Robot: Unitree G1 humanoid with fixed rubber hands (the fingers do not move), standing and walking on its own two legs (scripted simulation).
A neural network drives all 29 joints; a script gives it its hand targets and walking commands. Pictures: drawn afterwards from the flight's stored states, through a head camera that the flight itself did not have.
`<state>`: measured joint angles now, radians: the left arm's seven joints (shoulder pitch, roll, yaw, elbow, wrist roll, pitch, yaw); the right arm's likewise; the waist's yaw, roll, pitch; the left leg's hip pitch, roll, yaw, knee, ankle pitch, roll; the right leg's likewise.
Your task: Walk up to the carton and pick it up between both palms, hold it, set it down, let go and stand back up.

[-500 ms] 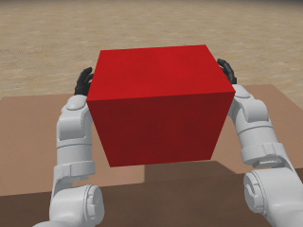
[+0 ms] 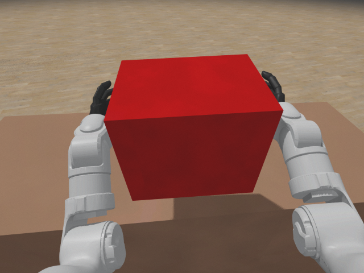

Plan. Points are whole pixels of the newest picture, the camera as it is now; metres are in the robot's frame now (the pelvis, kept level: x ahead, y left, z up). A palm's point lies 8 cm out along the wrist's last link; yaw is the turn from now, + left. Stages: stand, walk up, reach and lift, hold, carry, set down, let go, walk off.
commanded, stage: hold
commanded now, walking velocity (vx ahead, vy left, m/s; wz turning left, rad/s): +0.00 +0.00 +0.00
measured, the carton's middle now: (189, 128) +0.36 +0.00 +0.19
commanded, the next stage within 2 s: none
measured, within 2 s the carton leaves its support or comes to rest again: neither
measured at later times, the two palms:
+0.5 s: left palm (103, 118) +0.36 +0.18 +0.21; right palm (275, 109) +0.36 -0.19 +0.23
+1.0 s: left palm (99, 117) +0.36 +0.18 +0.21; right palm (271, 107) +0.37 -0.18 +0.23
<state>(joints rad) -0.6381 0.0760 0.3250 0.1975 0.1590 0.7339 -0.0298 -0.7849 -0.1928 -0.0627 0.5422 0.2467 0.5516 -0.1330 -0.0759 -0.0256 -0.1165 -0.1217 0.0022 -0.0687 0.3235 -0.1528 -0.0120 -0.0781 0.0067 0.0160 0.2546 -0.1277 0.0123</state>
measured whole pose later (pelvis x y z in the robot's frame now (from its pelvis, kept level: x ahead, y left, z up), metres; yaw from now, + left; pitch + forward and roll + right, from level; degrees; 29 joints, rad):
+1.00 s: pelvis +0.00 +0.00 +0.00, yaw +1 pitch -3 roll -1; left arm -0.63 0.08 0.32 0.18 0.16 0.74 -0.04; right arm -0.78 -0.19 -0.06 0.53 0.25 0.54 -0.14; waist -0.09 -0.03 -0.11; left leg -0.12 0.00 -0.08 0.33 -0.16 -0.01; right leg -0.07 0.01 0.01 0.25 -0.13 0.01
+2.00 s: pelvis +0.00 +0.00 +0.00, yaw +1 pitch -3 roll -1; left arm -0.64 0.08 0.32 0.20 0.17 0.73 -0.03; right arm -0.78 -0.19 -0.07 0.55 0.25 0.53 -0.14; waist -0.09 -0.03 -0.11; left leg -0.12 0.00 -0.07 0.33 -0.15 -0.01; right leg -0.07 0.01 0.01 0.25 -0.13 0.01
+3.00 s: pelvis +0.00 +0.00 +0.00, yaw +1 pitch -3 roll -1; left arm -0.60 0.07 0.31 0.14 0.17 0.75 -0.03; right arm -0.75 -0.19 -0.05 0.51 0.27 0.55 -0.14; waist -0.09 -0.03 -0.11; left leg -0.12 0.00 -0.07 0.33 -0.16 -0.01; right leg -0.06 0.01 0.02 0.25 -0.13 0.01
